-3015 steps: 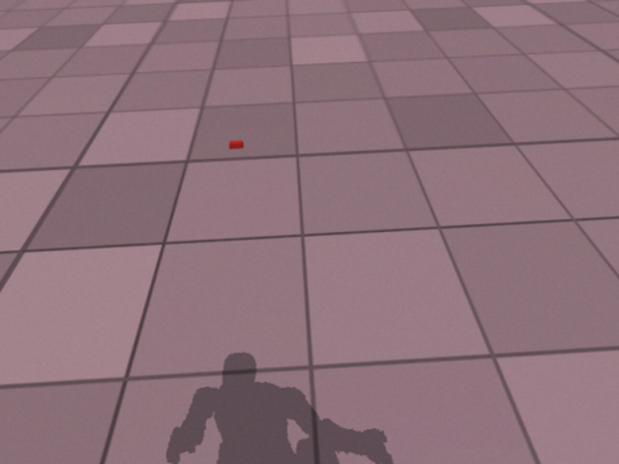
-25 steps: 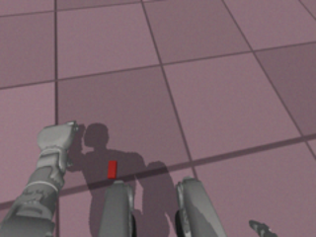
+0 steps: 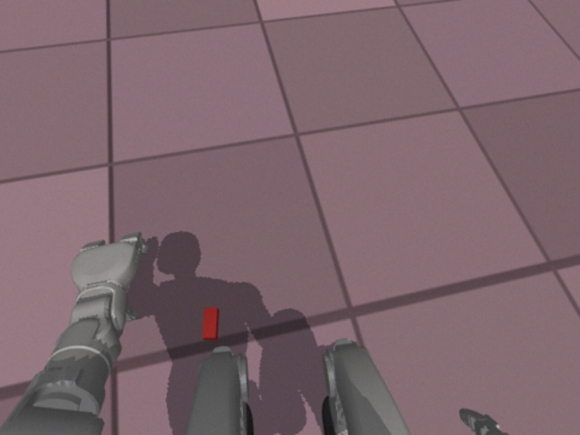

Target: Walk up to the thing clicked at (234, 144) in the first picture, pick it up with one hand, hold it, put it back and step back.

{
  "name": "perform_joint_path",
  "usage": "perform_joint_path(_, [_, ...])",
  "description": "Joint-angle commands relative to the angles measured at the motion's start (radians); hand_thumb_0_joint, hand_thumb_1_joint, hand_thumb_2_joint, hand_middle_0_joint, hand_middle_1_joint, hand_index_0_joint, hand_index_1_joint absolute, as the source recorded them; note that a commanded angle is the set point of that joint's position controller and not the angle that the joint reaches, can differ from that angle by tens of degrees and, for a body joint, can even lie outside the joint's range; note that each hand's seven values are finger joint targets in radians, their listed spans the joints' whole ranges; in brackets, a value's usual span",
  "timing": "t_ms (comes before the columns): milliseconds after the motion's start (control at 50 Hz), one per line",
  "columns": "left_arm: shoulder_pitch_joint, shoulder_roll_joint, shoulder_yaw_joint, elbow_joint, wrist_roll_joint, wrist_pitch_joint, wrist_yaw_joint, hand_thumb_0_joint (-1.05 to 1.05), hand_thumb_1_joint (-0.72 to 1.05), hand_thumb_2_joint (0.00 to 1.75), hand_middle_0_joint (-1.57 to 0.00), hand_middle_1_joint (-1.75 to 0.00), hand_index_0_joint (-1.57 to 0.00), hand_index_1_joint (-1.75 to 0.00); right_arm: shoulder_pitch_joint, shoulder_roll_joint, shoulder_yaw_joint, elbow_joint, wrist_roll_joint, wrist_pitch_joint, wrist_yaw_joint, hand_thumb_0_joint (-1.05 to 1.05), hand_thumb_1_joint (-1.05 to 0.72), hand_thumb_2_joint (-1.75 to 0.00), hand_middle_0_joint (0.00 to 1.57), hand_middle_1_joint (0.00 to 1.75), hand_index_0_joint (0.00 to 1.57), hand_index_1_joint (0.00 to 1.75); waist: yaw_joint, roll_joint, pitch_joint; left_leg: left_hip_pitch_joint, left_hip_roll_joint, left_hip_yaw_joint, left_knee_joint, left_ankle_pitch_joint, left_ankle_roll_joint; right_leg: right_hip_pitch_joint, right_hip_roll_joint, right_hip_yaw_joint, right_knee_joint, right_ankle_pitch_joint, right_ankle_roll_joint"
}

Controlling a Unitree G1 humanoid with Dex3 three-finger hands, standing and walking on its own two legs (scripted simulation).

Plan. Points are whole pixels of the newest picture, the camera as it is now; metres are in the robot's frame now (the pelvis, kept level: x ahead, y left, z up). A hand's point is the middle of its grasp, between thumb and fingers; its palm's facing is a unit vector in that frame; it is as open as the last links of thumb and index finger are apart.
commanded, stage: go down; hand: left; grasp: from above
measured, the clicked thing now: (210, 323) +0.40 +0.19 -0.54
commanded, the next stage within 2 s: approach in 1.32 s
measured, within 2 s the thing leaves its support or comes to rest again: neither
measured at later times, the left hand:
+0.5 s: hand (117, 286) +0.38 +0.26 -0.10, palm faces -0.41 -0.07 -0.91, open 11.9 cm
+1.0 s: hand (119, 282) +0.38 +0.25 -0.08, palm faces -0.41 -0.07 -0.91, open 12.0 cm
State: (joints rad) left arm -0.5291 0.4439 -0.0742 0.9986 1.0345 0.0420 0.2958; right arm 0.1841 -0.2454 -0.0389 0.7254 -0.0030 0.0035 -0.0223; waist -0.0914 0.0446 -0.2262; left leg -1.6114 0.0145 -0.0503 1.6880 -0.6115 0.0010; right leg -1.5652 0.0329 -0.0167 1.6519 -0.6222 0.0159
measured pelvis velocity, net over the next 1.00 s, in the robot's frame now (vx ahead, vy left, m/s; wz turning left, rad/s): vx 0.02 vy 0.00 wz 0.00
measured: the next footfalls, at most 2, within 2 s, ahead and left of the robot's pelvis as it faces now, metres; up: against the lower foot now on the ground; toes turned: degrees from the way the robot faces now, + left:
none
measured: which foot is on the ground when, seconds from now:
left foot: down 0.00-1.00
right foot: down 0.00-1.00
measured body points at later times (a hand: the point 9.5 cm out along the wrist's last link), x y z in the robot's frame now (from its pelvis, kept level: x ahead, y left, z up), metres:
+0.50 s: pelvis +0.01 +0.00 +0.02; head +0.16 +0.02 +0.45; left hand +0.39 +0.26 -0.05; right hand +0.11 -0.27 -0.10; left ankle +0.07 +0.12 -0.52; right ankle +0.07 -0.13 -0.52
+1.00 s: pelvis +0.02 +0.00 +0.04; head +0.16 +0.02 +0.47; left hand +0.39 +0.25 -0.03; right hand +0.11 -0.27 -0.09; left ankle +0.07 +0.12 -0.52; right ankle +0.07 -0.13 -0.52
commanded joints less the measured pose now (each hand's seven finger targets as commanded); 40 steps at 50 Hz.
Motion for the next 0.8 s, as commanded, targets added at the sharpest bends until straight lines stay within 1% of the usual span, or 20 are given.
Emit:
perform_joint_path(0, [-0.253, 0.223, 0.058, -0.161, 0.007, -0.002, 0.04, 0.0, -0.15, 0.66, -0.42, -0.66, -0.41, -0.67, 0.094, -0.163, -0.06, -0.065, 0.001, -0.029, -0.011, 0.0, -0.9, -0.9, 0.2, 0.3, 0.2, 0.3, -0.007, 0.059, -0.47, 0.398, -0.02, 0.032, -0.232, 0.144, 0.023, 0.272, 0.021, -0.028, -0.253, 0.165, -0.055])
perform_joint_path(60, [-0.252, 0.23, 0.064, -0.173, 0.008, -0.004, 0.044, 0.0, -0.16, 0.67, -0.4, -0.68, -0.4, -0.69, 0.096, -0.162, -0.061, -0.065, 0.002, -0.027, -0.013, 0.0, -0.9, -0.9, 0.2, 0.3, 0.2, 0.3, -0.005, 0.059, -0.469, 0.409, -0.019, 0.035, -0.24, 0.157, 0.025, 0.291, 0.022, -0.027, -0.265, 0.182, -0.053])
perform_joint_path(100, [-0.236, 0.193, 0.048, -0.165, 0.009, -0.002, 0.043, 0.0, -0.17, 0.67, -0.41, -0.67, -0.4, -0.68, 0.094, -0.16, -0.063, -0.058, 0.0, -0.029, -0.012, 0.0, -0.9, -0.9, 0.2, 0.3, 0.2, 0.3, -0.006, 0.061, -0.478, 0.43, -0.017, 0.031, -0.241, 0.196, 0.024, 0.283, 0.021, -0.031, -0.255, 0.213, -0.055])
perform_joint_path(120, [-0.239, 0.221, 0.062, -0.179, 0.014, -0.004, 0.045, 0.0, -0.16, 0.67, -0.4, -0.68, -0.4, -0.68, 0.101, -0.161, -0.066, -0.062, 0.001, -0.029, -0.012, 0.0, -0.9, -0.9, 0.2, 0.3, 0.2, 0.3, 0.002, 0.07, -0.492, 0.449, -0.018, 0.032, -0.247, 0.206, 0.023, 0.299, 0.021, -0.032, -0.258, 0.22, -0.055])
perform_joint_path(140, [-0.224, 0.214, 0.063, -0.175, 0.016, -0.002, 0.048, 0.0, -0.15, 0.66, -0.41, -0.68, -0.41, -0.68, 0.102, -0.162, -0.066, -0.061, 0.001, -0.028, -0.012, 0.0, -0.9, -0.9, 0.2, 0.3, 0.2, 0.3, 0.005, 0.069, -0.491, 0.458, -0.017, 0.028, -0.254, 0.212, 0.021, 0.296, 0.021, -0.033, -0.261, 0.22, -0.055])
perform_joint_path(160, [-0.216, 0.198, 0.055, -0.164, 0.013, -0.001, 0.048, 0.0, -0.15, 0.66, -0.42, -0.66, -0.41, -0.67, 0.1, -0.162, -0.065, -0.058, 0.0, -0.028, -0.011, 0.0, -0.9, -0.9, 0.2, 0.3, 0.2, 0.3, 0.0, 0.08, -0.464, 0.45, -0.015, 0.024, -0.261, 0.207, 0.018, 0.278, 0.02, -0.037, -0.257, 0.209, -0.058])
perform_joint_path(220, [-0.243, 0.203, 0.051, -0.188, 0.017, -0.003, 0.05, 0.0, -0.15, 0.66, -0.41, -0.68, -0.4, -0.68, 0.103, -0.157, -0.069, -0.063, 0.001, -0.025, -0.012, 0.0, -0.9, -0.9, 0.2, 0.3, 0.2, 0.3, -0.004, 0.056, -0.488, 0.469, -0.015, 0.027, -0.264, 0.198, 0.022, 0.311, 0.024, -0.033, -0.281, 0.213, -0.054])
perform_joint_path(280, [-0.208, 0.178, 0.046, -0.152, 0.012, 0.003, 0.055, 0.0, -0.16, 0.67, -0.41, -0.67, -0.4, -0.68, 0.095, -0.155, -0.064, -0.058, -0.004, -0.026, -0.012, 0.0, -0.9, -0.9, 0.2, 0.3, 0.2, 0.3, -0.005, 0.05, -0.435, 0.44, -0.016, 0.03, -0.269, 0.19, 0.024, 0.306, 0.019, -0.029, -0.287, 0.211, -0.052])
perform_joint_path(320, [-0.211, 0.179, 0.048, -0.161, 0.017, 0.003, 0.053, 0.0, -0.16, 0.67, -0.41, -0.66, -0.4, -0.67, 0.102, -0.162, -0.067, -0.054, -0.005, -0.029, -0.011, 0.0, -0.9, -0.9, 0.2, 0.3, 0.2, 0.3, -0.005, 0.064, -0.464, 0.479, -0.012, 0.024, -0.27, 0.23, 0.021, 0.298, 0.02, -0.035, -0.276, 0.23, -0.054])
perform_joint_path(340, [-0.242, 0.198, 0.055, -0.215, 0.019, -0.002, 0.055, 0.0, -0.15, 0.66, -0.41, -0.67, -0.41, -0.68, 0.102, -0.159, -0.071, -0.059, -0.002, -0.028, -0.011, 0.0, -0.9, -0.9, 0.2, 0.3, 0.2, 0.3, 0.006, 0.084, -0.503, 0.507, -0.013, 0.021, -0.28, 0.239, 0.018, 0.312, 0.02, -0.036, -0.273, 0.234, -0.057])
perform_joint_path(360, [-0.188, 0.202, 0.061, -0.164, 0.026, 0.004, 0.055, 0.0, -0.16, 0.67, -0.42, -0.66, -0.41, -0.67, 0.103, -0.164, -0.07, -0.062, -0.002, -0.026, -0.011, 0.0, -0.9, -0.9, 0.2, 0.3, 0.2, 0.3, 0.011, 0.071, -0.49, 0.524, -0.012, 0.02, -0.284, 0.246, 0.018, 0.319, 0.02, -0.037, -0.28, 0.237, -0.056])
perform_joint_path(440, [-0.223, 0.179, 0.049, -0.177, 0.021, 0.004, 0.064, 0.0, -0.16, 0.67, -0.42, -0.64, -0.41, -0.65, 0.098, -0.158, -0.067, -0.058, -0.004, -0.025, -0.014, 0.0, -0.9, -0.9, 0.2, 0.3, 0.2, 0.3, -0.004, 0.072, -0.433, 0.501, -0.01, 0.013, -0.314, 0.183, 0.013, 0.3, 0.019, -0.039, -0.297, 0.19, -0.057])
perform_joint_path(480, [-0.194, 0.166, 0.042, -0.144, 0.022, 0.009, 0.062, 0.0, -0.15, 0.66, -0.44, -0.63, -0.42, -0.65, 0.097, -0.155, -0.065, -0.056, -0.006, -0.028, -0.013, 0.0, -0.9, -0.9, 0.2, 0.3, 0.2, 0.3, -0.006, 0.066, -0.419, 0.49, -0.012, 0.017, -0.303, 0.201, 0.017, 0.294, 0.019, -0.038, -0.295, 0.203, -0.056])
perform_joint_path(500, [-0.243, 0.196, 0.06, -0.222, 0.02, 0.003, 0.064, 0.0, -0.15, 0.67, -0.44, -0.62, -0.42, -0.64, 0.104, -0.16, -0.071, -0.061, -0.003, -0.028, -0.014, 0.0, -0.9, -0.9, 0.2, 0.3, 0.2, 0.3, 0.007, 0.071, -0.494, 0.527, -0.012, 0.02, -0.303, 0.218, 0.018, 0.332, 0.019, -0.033, -0.304, 0.22, -0.055])
perform_joint_path(540, [-0.179, 0.158, 0.036, -0.166, 0.023, 0.01, 0.059, 0.0, -0.16, 0.67, -0.44, -0.62, -0.42, -0.64, 0.099, -0.155, -0.068, -0.064, -0.005, -0.027, -0.012, 0.0, -0.9, -0.9, 0.2, 0.3, 0.2, 0.3, -0.001, 0.055, -0.458, 0.518, -0.014, 0.023, -0.297, 0.236, 0.022, 0.334, 0.019, -0.031, -0.31, 0.238, -0.052])
perform_joint_path(600, [-0.196, 0.182, 0.056, -0.182, 0.021, 0.011, 0.064, 0.0, -0.17, 0.68, -0.43, -0.63, -0.41, -0.65, 0.101, -0.155, -0.067, -0.058, -0.006, -0.028, -0.015, 0.0, -0.9, -0.9, 0.2, 0.3, 0.2, 0.3, 0.001, 0.046, -0.467, 0.509, -0.014, 0.028, -0.296, 0.238, 0.026, 0.364, 0.02, -0.025, -0.321, 0.253, -0.049])
perform_joint_path(640, [-0.187, 0.158, 0.041, -0.174, 0.019, 0.012, 0.061, 0.0, -0.17, 0.68, -0.43, -0.63, -0.41, -0.65, 0.101, -0.155, -0.066, -0.059, -0.007, -0.028, -0.013, 0.0, -0.9, -0.9, 0.2, 0.3, 0.2, 0.3, -0.009, 0.047, -0.443, 0.503, -0.013, 0.026, -0.299, 0.242, 0.024, 0.352, 0.018, -0.027, -0.317, 0.254, -0.049])
perform_joint_path(700, [-0.182, 0.163, 0.046, -0.176, 0.022, 0.011, 0.063, 0.0, -0.17, 0.68, -0.42, -0.64, -0.41, -0.66, 0.103, -0.155, -0.065, -0.06, -0.006, -0.028, -0.015, 0.0, -0.9, -0.9, 0.2, 0.3, 0.2, 0.3, 0.002, 0.066, -0.425, 0.521, -0.013, 0.018, -0.328, 0.216, 0.016, 0.337, 0.017, -0.034, -0.32, 0.213, -0.055])
perform_joint_path(720, [-0.203, 0.176, 0.054, -0.197, 0.022, 0.01, 0.067, 0.0, -0.17, 0.68, -0.42, -0.65, -0.4, -0.66, 0.102, -0.158, -0.067, -0.062, -0.007, -0.028, -0.015, 0.0, -0.9, -0.9, 0.2, 0.3, 0.2, 0.3, 0.005, 0.063, -0.452, 0.539, -0.011, 0.018, -0.33, 0.214, 0.016, 0.352, 0.018, -0.033, -0.327, 0.215, -0.055])
perform_joint_path(780, [-0.215, 0.161, 0.039, -0.193, 0.022, 0.012, 0.066, 0.0, -0.17, 0.68, -0.43, -0.64, -0.41, -0.66, 0.104, -0.155, -0.064, -0.063, -0.006, -0.028, -0.016, 0.0, -0.9, -0.9, 0.2, 0.3, 0.2, 0.3, -0.008, 0.07, -0.418, 0.522, -0.011, 0.022, -0.335, 0.204, 0.018, 0.346, 0.017, -0.03, -0.338, 0.215, -0.053])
